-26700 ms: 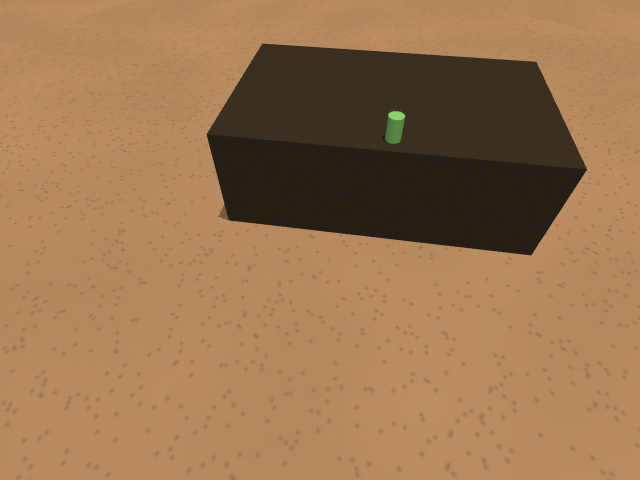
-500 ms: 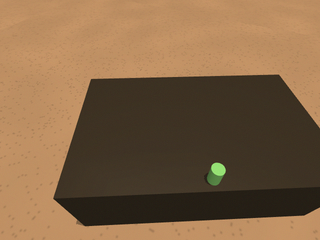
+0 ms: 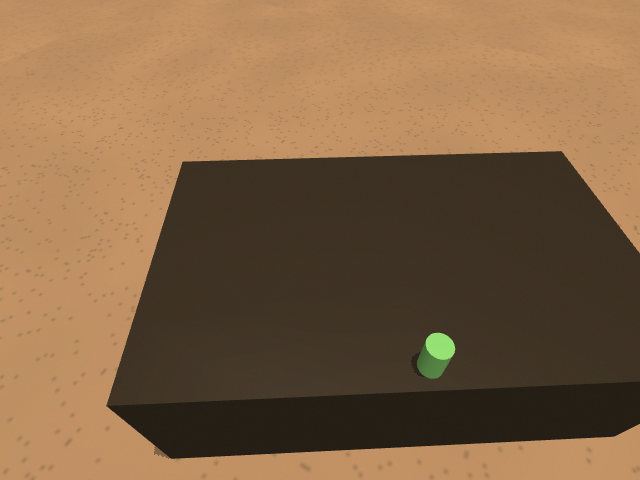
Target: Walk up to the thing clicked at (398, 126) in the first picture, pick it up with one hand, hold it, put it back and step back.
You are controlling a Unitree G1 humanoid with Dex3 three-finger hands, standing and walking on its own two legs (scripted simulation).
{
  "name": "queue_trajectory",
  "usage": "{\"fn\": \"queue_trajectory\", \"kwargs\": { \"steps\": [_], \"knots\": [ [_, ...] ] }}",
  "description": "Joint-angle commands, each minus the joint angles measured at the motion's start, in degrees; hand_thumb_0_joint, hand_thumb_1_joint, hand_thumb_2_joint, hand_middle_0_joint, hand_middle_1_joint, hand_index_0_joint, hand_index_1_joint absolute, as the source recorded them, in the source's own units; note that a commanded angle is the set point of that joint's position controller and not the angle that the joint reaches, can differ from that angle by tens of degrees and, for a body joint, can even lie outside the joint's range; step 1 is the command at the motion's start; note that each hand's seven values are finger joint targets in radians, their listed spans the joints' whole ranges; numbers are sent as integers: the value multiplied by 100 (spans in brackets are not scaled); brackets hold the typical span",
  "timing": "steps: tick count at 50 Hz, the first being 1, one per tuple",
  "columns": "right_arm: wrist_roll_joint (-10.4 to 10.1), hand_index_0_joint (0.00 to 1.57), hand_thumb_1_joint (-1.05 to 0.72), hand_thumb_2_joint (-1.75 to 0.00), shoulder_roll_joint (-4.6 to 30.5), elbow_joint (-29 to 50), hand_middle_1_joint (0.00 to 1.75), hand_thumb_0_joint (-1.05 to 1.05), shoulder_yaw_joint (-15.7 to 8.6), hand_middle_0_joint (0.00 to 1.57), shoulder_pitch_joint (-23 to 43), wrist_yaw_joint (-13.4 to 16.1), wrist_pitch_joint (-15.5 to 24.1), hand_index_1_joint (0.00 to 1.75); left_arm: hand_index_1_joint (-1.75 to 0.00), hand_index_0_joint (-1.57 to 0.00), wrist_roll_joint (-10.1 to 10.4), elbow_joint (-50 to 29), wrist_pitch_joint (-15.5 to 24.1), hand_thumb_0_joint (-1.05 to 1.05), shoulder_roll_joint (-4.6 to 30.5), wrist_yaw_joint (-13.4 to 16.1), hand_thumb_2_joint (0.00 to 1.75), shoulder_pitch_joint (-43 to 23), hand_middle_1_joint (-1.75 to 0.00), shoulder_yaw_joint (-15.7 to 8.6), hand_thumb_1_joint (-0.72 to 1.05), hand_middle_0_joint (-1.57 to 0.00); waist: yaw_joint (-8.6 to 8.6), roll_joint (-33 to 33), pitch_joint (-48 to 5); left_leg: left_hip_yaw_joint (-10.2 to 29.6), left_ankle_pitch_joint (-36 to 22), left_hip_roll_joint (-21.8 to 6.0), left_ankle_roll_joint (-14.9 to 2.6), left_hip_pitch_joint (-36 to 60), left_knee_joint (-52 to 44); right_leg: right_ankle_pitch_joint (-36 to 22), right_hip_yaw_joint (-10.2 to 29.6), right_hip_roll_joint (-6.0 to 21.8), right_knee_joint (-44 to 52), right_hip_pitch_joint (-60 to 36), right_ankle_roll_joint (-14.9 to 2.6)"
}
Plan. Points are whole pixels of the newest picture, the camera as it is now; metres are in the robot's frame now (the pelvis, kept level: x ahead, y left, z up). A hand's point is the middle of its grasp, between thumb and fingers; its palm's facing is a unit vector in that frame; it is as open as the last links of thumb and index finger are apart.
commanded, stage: stand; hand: right
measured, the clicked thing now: (435, 356) +0.40 -0.22 -0.29
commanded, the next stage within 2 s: step back in 0.78 s
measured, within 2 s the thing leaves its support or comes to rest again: neither
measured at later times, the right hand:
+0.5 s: hand out of the picture +0.07 -0.26 -0.16, palm faces -0.03 +0.94 -0.34, open 7.4 cm
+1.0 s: hand out of the picture +0.06 -0.27 -0.17, palm faces -0.02 +0.93 -0.38, open 7.4 cm
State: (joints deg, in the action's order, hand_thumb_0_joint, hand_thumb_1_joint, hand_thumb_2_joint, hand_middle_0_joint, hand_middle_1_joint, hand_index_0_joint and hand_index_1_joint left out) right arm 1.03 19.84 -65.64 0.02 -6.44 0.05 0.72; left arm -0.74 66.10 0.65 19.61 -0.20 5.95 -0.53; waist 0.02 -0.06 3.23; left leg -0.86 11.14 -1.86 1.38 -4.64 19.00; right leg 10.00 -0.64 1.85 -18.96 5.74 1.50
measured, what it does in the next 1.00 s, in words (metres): stands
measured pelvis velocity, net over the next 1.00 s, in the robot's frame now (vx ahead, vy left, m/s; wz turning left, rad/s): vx -0.03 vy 0.00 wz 0.01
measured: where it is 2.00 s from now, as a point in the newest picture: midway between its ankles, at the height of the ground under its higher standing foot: outside the picture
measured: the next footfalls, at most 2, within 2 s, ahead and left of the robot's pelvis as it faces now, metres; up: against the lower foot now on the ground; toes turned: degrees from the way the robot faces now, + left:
right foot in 1.58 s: -0.12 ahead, -0.11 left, +0.00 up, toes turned -1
left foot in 1.94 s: -0.21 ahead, +0.14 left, +0.00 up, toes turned -2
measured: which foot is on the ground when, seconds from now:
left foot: down 0.00-1.00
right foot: down 0.00-1.00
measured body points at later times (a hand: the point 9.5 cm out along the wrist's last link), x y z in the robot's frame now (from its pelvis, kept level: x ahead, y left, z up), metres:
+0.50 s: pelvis +0.00 +0.00 +0.00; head +0.01 +0.00 +0.45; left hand +0.07 +0.30 -0.13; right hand +0.07 -0.31 -0.13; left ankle -0.01 +0.13 -0.75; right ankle +0.01 -0.14 -0.75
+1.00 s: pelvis -0.03 +0.00 -0.02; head +0.03 +0.00 +0.43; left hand +0.07 +0.32 -0.14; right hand +0.06 -0.32 -0.14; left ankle -0.01 +0.13 -0.75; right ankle +0.01 -0.13 -0.75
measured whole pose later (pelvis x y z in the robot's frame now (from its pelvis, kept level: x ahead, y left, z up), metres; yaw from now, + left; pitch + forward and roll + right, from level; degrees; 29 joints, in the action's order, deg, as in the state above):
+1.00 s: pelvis -0.03 +0.00 -0.02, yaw +1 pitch -2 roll +0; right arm -0.3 22.9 -59.2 -2.8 -3.6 -0.9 -1.9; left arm -0.1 58.4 -1.5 21.9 0.0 3.4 -3.4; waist 0.5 0.6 10.0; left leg 0.4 14.9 -2.0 0.4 -16.3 32.8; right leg 13.2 -1.4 1.8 -31.1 16.3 0.6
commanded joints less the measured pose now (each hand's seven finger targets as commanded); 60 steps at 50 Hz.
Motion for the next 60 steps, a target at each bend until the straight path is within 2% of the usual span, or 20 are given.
{"fn": "queue_trajectory", "kwargs": {
  "steps": [1, 3, 14, 21, 24, 27, 38, 39, 41, 43, 46, 50, 52, 54, 55, 56, 57, 58, 59, 60],
  "knots": [
    [-28, 20, -90, -90, 1183, 314, 30, 0, -202, 20, 178, 98, 98, 30, -30, -20, 9, -294, 101, 0, 1171, 81, 90, -131, -30, -184, 90, -20, -13, -45, -393, 449, -989, -596, -210, -14, -288, -933, 410, 575, 263, -90, -168],
    [-26, 20, -90, -90, 1209, 336, 30, 0, -208, 20, 190, 97, 100, 30, -30, -20, 6, -323, 107, 0, 1174, 84, 90, -159, -30, -186, 90, -20, 2, -21, -447, 435, -1059, -591, -213, 12, -246, -1083, 409, 591, 267, -113, -168],
    [-15, 20, -90, -90, 1193, 328, 30, 0, -213, 20, 188, 71, 74, 30, -30, -20, 19, -351, 98, 0, 1206, 71, 90, -195, -30, -197, 90, -20, 22, 7, -276, 441, -529, -563, -197, -175, -360, -524, 451, 591, 373, -61, -212],
    [-29, 20, -90, -90, 1195, 324, 30, 0, -222, 20, 172, 65, 80, 30, -30, -20, 22, -367, 104, 0, 1221, 72, 90, -146, -30, -196, 90, -20, 17, 1, -358, 463, -636, -565, -203, -109, -334, -608, 455, 588, 370, -67, -224],
    [-30, 20, -90, -90, 1228, 343, 30, 0, -230, 20, 183, 68, 83, 30, -30, -20, 14, -396, 118, 0, 1246, 73, 90, -134, -30, -206, 90, -20, 15, 7, -460, 445, -836, -578, -215, -46, -278, -902, 449, 615, 312, -124, -222],
    [-27, 20, -90, -90, 1202, 330, 30, 0, -220, 20, 175, 66, 72, 30, -30, -20, 18, -377, 105, 0, 1222, 73, 90, -118, -30, -193, 90, -20, 10, -10, -316, 470, -679, -569, -191, -70, -344, -633, 428, 578, 356, 0, -217],
    [-37, 20, -90, -90, 1204, 367, 30, 0, -210, 20, 140, 60, 92, 30, -30, -20, 23, -404, 104, 0, 1250, 60, 90, -104, -30, -212, 90, -20, 2, -23, -307, 499, -728, -572, -193, -126, -383, -644, 416, 581, 334, -28, -224],
    [-93, 20, -90, -90, 1540, 462, 30, 0, -358, 20, 315, 27, -13, 30, -30, -20, 112, -543, 27, 0, 1576, 83, 90, -188, -30, -481, 90, -20, -33, -60, 314, 563, -1574, -491, -381, -573, 266, -1413, 468, 474, -167, 499, -255],
    [-157, 20, -90, -90, 1428, 573, 30, 0, -387, 20, 212, 18, -77, 30, -30, -20, 131, -650, -20, 0, 1490, 117, 90, -55, -30, -496, 90, -20, -21, -20, 91, 459, -1727, -461, -438, -503, 574, -1547, 400, 474, -314, 541, -371],
    [-167, 20, -90, -90, 1495, 703, 30, 0, -450, 20, 83, 12, -109, 30, -30, -20, 110, -856, -40, 0, 1483, 120, 90, -102, -30, -512, 90, -20, 73, -21, -482, 462, -1840, -468, -579, -487, 888, -1667, 461, 507, -663, 325, -543],
    [-161, 20, -90, -90, 1445, 849, 30, 0, -510, 20, 52, 3, -179, 30, -30, -20, 88, -1093, -106, 0, 1475, 111, 90, -216, -30, -547, 90, -20, 85, -49, -821, 454, -1289, -356, -600, -570, 1298, -1420, 641, 690, -809, 461, -784],
    [-138, 20, -90, -90, 1443, 1078, 30, 0, -567, 20, 6, -3, -256, 30, -30, -20, 22, -1358, -196, 0, 1597, 96, 90, -297, -30, -593, 90, -20, 53, -253, -894, 466, -634, -159, -655, -806, 1906, -1136, 881, 931, -1018, 854, -1063],
    [-128, 20, -90, -90, 1411, 1143, 30, 0, -584, 20, -87, -20, -282, 30, -30, -20, -11, -1480, -219, 0, 1669, 92, 90, -420, -30, -612, 90, -20, 71, -584, -834, 397, -2, 50, -635, -918, 2356, -931, 1087, 1140, -932, 1132, -1215],
    [-103, 20, -90, -90, 1322, 1151, 30, 0, -595, 20, -397, -62, -327, 30, -30, -20, -73, -1663, -223, 0, 1824, 98, 90, -737, -30, -654, 90, -20, 167, -1266, -679, 94, 1217, 439, -518, -810, 3236, -640, 1481, 1640, -516, 1746, -1488],
    [-83, 20, -90, -90, 1342, 1136, 30, 0, -614, 20, -640, -87, -345, 30, -30, -20, -126, -1782, -226, 0, 1896, 105, 90, -911, -30, -669, 90, -20, 252, -1439, -618, 169, 1636, 402, -505, -661, 3352, -555, 1618, 1787, -502, 2099, -1540],
    [-91, 20, -90, -90, 1383, 1115, 30, 0, -647, 20, -963, -103, -339, 30, -30, -20, -137, -1865, -238, 0, 1903, 116, 90, -1131, -30, -667, 90, -20, 424, -1464, -604, 370, 1572, 219, -544, -445, 3084, -297, 1518, 1759, -689, 2388, -1385],
    [-92, 20, -90, -90, 1489, 1075, 30, 0, -710, 20, -1136, -114, -313, 30, -30, -20, -123, -1940, -257, 0, 1784, 127, 90, -1279, -30, -631, 90, -20, 530, -1128, -592, 509, 1249, 105, -621, -300, 2799, 185, 1261, 1452, -1173, 2642, -1181],
    [-39, 20, -90, -90, 1720, 1110, 30, 0, -766, 20, -1223, -107, -278, 30, -30, -20, -86, -2006, -293, 0, 1500, 164, 90, -1317, -30, -572, 90, -20, 661, -43, -374, 1533, 643, -657, -762, -793, 1277, 1267, 796, 464, -2564, 2660, -707],
    [23, 20, -90, -90, 2233, 1245, 30, 0, -835, 20, -793, -81, -199, 30, -30, -20, -11, -1961, -320, 0, 1143, 202, 90, -989, -30, -534, 90, -20, 426, 1506, -122, 3282, -339, -1577, -1011, -1395, -344, 2403, 536, -848, -3808, 2623, -402],
    [99, 20, -90, -90, 2347, 1406, 30, 0, -841, 20, -433, -37, -132, 30, -30, -20, -42, -1861, -346, 0, 1306, 251, 90, -574, -30, -594, 90, -20, 177, 918, -214, 3540, -564, -1667, -1130, -1430, -292, 2549, 1375, -866, -4363, 2449, -358]
  ]
}}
